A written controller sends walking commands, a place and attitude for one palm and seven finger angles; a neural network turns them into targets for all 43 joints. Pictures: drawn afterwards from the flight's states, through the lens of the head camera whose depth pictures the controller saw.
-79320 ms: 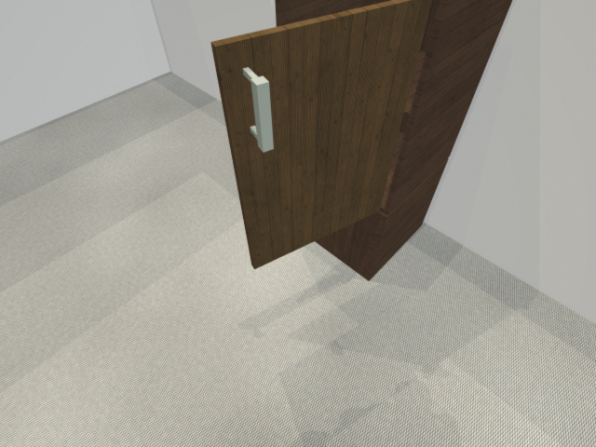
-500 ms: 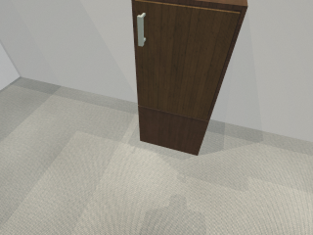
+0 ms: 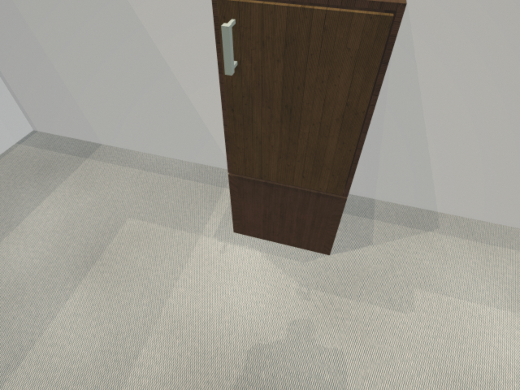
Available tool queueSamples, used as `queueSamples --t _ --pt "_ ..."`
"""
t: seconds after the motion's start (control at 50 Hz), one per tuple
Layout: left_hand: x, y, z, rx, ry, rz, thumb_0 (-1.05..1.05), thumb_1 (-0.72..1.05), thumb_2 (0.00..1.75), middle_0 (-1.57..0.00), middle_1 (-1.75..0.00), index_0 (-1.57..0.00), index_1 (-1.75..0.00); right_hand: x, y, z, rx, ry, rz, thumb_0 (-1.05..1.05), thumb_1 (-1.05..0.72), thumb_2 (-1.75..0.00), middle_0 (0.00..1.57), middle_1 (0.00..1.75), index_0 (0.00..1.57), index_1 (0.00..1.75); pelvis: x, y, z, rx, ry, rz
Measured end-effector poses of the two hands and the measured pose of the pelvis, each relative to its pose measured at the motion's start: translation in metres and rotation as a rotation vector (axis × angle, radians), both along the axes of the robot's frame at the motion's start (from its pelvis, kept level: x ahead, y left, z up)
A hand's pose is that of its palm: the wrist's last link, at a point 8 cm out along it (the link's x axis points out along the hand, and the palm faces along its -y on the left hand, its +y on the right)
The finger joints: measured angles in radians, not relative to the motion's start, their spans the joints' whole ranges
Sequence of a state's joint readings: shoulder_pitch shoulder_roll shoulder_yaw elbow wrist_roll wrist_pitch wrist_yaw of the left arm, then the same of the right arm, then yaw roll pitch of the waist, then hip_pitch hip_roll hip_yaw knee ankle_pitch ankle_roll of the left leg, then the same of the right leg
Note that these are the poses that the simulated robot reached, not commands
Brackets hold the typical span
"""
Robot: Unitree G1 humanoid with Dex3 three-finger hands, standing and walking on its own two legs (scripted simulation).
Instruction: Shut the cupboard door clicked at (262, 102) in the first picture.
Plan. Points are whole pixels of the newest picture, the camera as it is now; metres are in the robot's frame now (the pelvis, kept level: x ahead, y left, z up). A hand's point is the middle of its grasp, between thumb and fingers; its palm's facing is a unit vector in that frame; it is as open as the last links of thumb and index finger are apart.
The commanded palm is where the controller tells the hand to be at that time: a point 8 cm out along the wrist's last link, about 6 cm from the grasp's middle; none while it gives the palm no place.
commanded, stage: look to check the result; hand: left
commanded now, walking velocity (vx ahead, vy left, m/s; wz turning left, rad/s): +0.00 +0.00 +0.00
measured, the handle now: (230, 47) +0.90 +0.12 +0.14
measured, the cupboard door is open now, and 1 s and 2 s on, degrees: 0 0 0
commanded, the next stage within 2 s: stand and wait in 0.10 s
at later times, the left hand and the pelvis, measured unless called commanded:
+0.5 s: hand out of the picture -0.03 +0.15 -0.18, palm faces +0.04 -0.99 -0.16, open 7.3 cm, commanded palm none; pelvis +0.00 -0.01 +0.00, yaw +0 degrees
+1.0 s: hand out of the picture -0.01 +0.15 -0.18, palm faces +0.04 -0.99 -0.15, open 7.3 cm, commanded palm none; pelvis +0.01 +0.00 +0.00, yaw +0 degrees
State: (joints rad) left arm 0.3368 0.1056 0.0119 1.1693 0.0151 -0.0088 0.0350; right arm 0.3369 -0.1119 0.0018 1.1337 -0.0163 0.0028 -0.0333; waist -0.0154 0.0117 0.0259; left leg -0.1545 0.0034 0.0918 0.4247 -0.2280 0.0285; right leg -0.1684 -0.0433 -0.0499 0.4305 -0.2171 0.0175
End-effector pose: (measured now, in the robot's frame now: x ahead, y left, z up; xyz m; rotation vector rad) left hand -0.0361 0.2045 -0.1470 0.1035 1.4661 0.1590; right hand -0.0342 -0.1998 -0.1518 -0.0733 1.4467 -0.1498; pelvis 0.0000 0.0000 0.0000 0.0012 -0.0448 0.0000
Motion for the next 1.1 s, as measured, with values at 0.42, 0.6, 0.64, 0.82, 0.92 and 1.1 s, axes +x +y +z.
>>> queueSamples --t 0.42,0.6,0.64,0.82,0.92,1.1 --pt "0.004 -0.009 -0.001 -0.014 0.004 -0.003 0.0 0.91 0.9 -0.2 -0.3 -0.2 -0.3 -0.002 -0.006 0.003 -0.006 0.023 -0.001 0.01 -0.91 -0.89 0.2 0.3 0.2 0.3 0.002 -0.005 0.001 -0.002 0.006 0.002" --pt "0.005 -0.006 0.0 -0.006 0.011 0.0 0.0 0.91 0.9 -0.2 -0.29 -0.2 -0.3 0.002 -0.006 0.003 -0.006 0.025 0.0 0.01 -0.91 -0.89 0.2 0.3 0.2 0.3 0.006 -0.006 0.001 -0.003 0.008 0.003" --pt "0.006 -0.006 0.0 -0.006 0.009 0.0 0.0 0.91 0.9 -0.2 -0.29 -0.2 -0.3 0.004 -0.007 0.003 -0.007 0.023 0.001 0.01 -0.91 -0.89 0.2 0.3 0.2 0.3 0.007 -0.006 0.001 -0.003 0.008 0.003" --pt "0.013 -0.008 -0.001 -0.014 -0.003 -0.003 0.0 0.91 0.9 -0.2 -0.29 -0.2 -0.3 0.013 -0.009 0.004 -0.014 0.008 0.007 0.01 -0.91 -0.89 0.2 0.3 0.2 0.3 0.01 -0.006 0.001 -0.004 0.007 0.003" --pt "0.015 -0.008 -0.002 -0.019 -0.005 -0.003 0.0 0.91 0.9 -0.2 -0.29 -0.2 -0.3 0.017 -0.009 0.005 -0.018 0.004 0.009 0.01 -0.91 -0.89 0.2 0.3 0.2 0.3 0.012 -0.005 0.002 -0.005 0.009 0.004" --pt "0.019 -0.006 -0.001 -0.018 -0.004 -0.002 0.0 0.91 0.9 -0.2 -0.3 -0.2 -0.3 0.02 -0.008 0.006 -0.023 0.003 0.011 0.01 -0.91 -0.89 0.2 0.3 0.2 0.3 0.015 -0.003 0.002 -0.006 0.009 0.004"
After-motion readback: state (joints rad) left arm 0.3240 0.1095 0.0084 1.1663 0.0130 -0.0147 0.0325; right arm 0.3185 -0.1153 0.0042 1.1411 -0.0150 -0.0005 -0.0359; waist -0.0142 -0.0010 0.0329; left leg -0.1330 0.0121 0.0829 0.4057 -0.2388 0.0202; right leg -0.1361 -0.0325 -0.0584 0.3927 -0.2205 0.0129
